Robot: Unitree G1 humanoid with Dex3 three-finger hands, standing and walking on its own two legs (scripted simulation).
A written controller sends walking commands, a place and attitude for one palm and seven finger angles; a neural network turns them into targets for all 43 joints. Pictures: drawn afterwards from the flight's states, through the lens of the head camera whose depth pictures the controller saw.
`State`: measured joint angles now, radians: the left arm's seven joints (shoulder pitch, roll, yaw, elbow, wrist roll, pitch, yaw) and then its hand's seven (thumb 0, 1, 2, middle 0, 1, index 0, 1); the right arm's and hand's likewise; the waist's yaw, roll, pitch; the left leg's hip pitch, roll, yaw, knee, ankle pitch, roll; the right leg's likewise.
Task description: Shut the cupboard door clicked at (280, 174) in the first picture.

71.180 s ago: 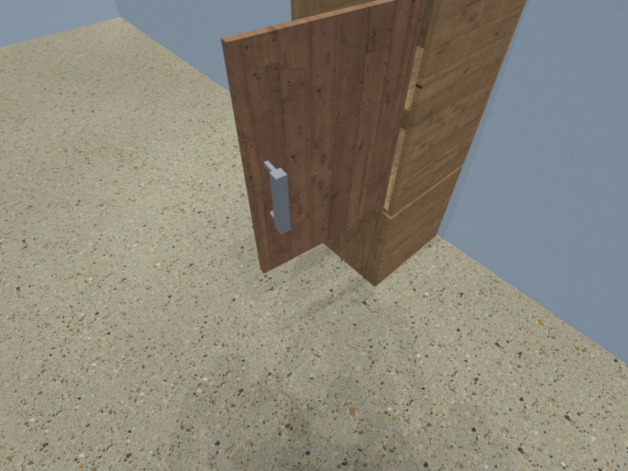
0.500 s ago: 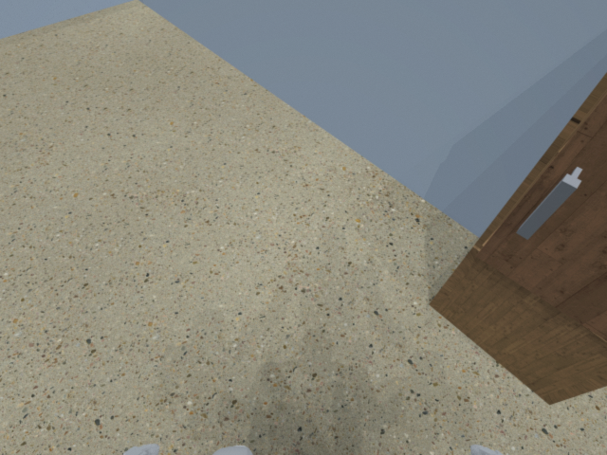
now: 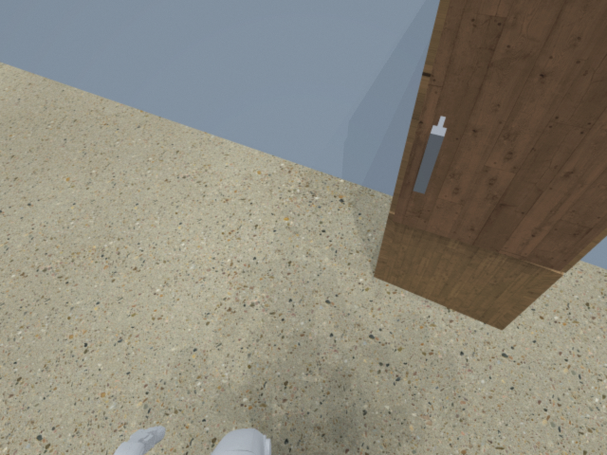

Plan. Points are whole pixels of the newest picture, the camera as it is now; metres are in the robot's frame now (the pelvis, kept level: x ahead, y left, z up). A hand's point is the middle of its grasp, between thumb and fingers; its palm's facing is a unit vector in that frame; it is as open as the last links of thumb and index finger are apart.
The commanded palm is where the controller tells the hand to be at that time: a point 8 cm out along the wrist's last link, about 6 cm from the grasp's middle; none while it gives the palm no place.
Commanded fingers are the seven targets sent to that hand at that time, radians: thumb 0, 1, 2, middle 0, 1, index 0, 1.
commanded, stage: turn to face it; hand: left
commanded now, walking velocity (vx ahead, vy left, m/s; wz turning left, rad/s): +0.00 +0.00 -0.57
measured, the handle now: (430, 155) +0.67 -0.22 -0.06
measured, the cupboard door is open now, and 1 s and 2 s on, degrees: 4 4 4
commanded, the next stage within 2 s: take the last steps up to it in 0.50 s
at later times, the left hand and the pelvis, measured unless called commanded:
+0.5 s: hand (191, 431) +0.17 +0.19 -0.15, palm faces -0.23 -0.95 -0.23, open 7.4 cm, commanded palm none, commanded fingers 0.00 0.90 0.90 -0.20 -0.30 -0.20 -0.30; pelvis +0.02 +0.01 +0.01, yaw -14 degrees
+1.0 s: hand (235, 432) +0.17 +0.13 -0.18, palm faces -0.36 -0.92 -0.14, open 7.4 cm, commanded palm none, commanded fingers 0.00 0.90 0.90 -0.20 -0.30 -0.20 -0.30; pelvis +0.07 -0.04 +0.00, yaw -22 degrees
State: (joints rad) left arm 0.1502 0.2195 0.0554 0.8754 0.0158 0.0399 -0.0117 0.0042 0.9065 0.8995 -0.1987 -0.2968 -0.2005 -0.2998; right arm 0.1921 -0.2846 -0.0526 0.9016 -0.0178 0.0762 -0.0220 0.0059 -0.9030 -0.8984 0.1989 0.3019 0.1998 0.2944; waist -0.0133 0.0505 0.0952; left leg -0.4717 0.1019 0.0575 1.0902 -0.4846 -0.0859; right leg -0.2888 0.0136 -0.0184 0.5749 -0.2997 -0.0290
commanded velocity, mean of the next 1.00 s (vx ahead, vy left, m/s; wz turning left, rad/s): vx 0.11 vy -0.06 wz -0.31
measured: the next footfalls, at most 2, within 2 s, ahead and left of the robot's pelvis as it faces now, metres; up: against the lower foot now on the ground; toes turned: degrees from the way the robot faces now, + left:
left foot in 0.22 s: +0.09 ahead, +0.14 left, +0.00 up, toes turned -4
right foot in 0.56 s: +0.01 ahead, -0.12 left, +0.00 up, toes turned -18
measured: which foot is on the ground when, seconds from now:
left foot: up 0.00-0.20, down 0.22-0.56, up 0.58-0.88, down 0.90-1.00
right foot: down 0.00-0.22, up 0.24-0.54, down 0.56-0.88, up 0.90-1.00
